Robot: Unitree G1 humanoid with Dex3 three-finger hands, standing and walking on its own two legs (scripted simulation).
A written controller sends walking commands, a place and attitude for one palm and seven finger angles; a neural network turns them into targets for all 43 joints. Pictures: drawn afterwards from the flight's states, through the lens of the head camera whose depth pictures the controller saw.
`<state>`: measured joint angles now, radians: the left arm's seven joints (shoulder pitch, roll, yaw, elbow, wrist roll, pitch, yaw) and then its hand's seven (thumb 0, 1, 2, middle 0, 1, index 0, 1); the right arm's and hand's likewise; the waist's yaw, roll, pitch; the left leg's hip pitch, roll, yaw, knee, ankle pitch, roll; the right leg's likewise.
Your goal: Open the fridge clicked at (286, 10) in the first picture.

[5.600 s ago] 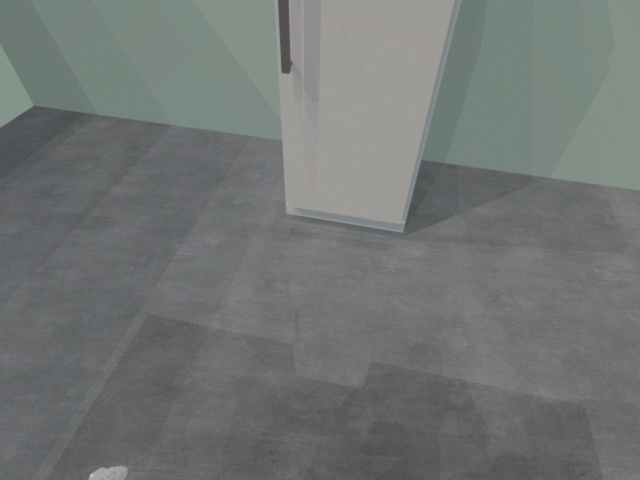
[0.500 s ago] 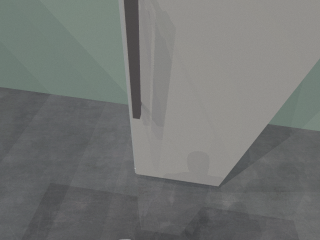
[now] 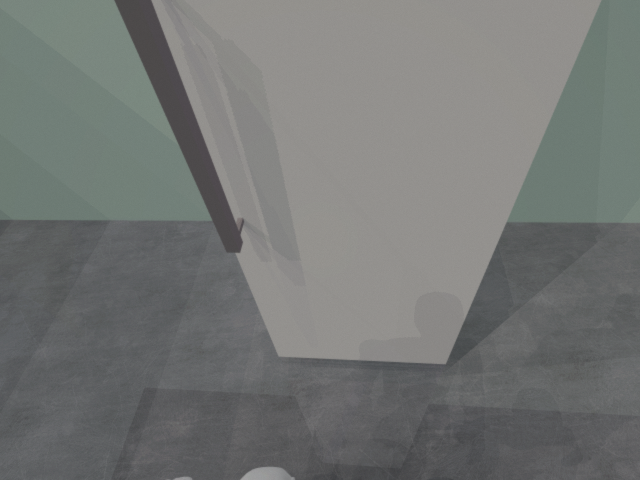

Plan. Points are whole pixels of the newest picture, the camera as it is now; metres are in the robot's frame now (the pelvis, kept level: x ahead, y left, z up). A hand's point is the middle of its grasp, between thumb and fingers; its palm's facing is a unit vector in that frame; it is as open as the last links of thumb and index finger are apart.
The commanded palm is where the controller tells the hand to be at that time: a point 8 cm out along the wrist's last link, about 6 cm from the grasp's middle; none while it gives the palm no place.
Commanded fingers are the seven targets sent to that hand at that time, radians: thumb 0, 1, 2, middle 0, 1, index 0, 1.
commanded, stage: come to a stop and stand still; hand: left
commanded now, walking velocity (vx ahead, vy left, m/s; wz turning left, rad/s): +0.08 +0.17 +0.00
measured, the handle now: (201, 144) +0.51 +0.18 +0.15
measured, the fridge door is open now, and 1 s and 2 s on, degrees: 0 0 0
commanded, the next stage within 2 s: look again from close up in 1.98 s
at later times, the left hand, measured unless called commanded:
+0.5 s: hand out of the picture -0.08 +0.23 -0.17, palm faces +0.10 -0.98 -0.18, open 7.3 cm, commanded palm none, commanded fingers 0.00 0.90 0.90 -0.20 -0.30 -0.20 -0.30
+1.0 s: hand out of the picture +0.02 +0.18 -0.18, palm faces +0.01 -0.96 -0.27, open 7.3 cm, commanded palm none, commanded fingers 0.00 0.90 0.90 -0.20 -0.30 -0.20 -0.30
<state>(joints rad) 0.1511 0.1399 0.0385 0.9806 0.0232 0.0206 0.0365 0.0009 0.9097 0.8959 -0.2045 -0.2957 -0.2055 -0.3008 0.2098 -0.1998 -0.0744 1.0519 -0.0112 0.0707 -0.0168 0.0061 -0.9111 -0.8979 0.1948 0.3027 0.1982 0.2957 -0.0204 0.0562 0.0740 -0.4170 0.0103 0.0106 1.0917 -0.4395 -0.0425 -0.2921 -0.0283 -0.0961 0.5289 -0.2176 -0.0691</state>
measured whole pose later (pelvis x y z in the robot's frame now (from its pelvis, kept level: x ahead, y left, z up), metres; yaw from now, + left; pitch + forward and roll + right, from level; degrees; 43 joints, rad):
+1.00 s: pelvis -0.03 +0.00 -0.01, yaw +0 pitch +1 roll +1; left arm 0.21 0.14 0.02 1.11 0.01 -0.03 0.05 0.00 0.93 0.90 -0.20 -0.30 -0.21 -0.30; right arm 0.34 -0.14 -0.01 1.08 -0.01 -0.03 -0.03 0.01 -0.91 -0.90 0.20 0.30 0.20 0.30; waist -0.04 0.05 0.00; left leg -0.18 0.05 0.05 0.61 -0.42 -0.04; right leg -0.30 -0.05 -0.04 0.68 -0.39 0.00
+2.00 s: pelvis -0.09 +0.00 +0.00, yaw +1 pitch -2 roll +1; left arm 0.31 0.13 0.02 1.09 0.02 0.00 0.03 0.00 0.91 0.90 -0.20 -0.30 -0.20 -0.30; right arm 0.38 -0.12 0.00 1.12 -0.02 -0.01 -0.02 0.01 -0.91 -0.90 0.20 0.30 0.20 0.30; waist -0.01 0.01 0.03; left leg -0.17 0.04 0.05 0.48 -0.28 -0.03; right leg -0.27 -0.05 -0.05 0.52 -0.22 0.01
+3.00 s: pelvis -0.07 -0.01 +0.00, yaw +1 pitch -1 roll +0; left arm 0.29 0.13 0.03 1.10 0.02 0.00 0.02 0.00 0.91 0.90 -0.20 -0.30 -0.20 -0.30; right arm 0.32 -0.13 -0.01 1.12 -0.02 0.00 -0.02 0.00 -0.91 -0.90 0.19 0.30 0.20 0.30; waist 0.01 0.02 0.03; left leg -0.16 0.06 0.04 0.52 -0.34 -0.03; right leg -0.26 -0.03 -0.05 0.55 -0.27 -0.01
